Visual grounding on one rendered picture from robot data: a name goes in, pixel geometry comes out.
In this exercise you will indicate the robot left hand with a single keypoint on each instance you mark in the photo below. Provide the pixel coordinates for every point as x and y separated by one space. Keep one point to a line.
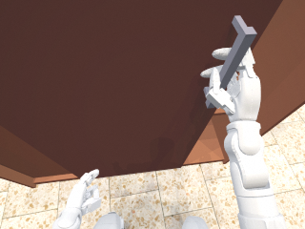
83 199

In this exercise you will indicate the robot thigh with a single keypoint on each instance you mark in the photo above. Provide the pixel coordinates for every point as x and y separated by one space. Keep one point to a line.
110 221
194 222

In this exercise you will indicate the left robot forearm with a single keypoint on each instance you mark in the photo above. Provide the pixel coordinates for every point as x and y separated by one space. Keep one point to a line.
69 218

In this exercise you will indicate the robot left thigh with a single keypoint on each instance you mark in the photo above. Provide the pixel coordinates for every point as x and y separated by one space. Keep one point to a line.
110 221

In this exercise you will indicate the robot right hand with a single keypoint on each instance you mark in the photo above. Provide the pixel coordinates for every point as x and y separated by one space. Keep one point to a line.
245 93

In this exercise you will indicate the robot right thigh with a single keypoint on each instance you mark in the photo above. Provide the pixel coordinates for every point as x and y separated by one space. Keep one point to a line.
194 222

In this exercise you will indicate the handle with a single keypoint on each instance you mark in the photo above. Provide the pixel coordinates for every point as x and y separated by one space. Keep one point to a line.
242 43

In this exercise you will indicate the wardrobe door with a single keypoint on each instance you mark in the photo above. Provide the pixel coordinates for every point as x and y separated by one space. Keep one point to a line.
19 156
115 85

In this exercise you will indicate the right robot forearm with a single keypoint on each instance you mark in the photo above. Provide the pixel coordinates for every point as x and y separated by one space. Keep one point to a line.
250 177

